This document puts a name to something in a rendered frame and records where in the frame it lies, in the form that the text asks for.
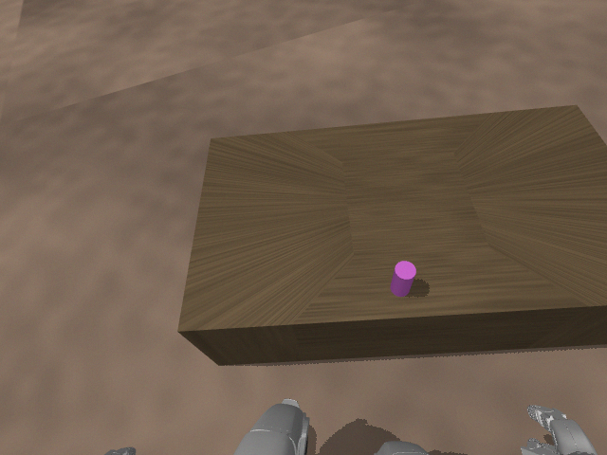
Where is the can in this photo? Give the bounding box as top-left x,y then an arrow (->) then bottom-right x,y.
390,261 -> 416,297

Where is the right robot hand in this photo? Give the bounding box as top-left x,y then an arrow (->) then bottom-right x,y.
521,405 -> 598,455

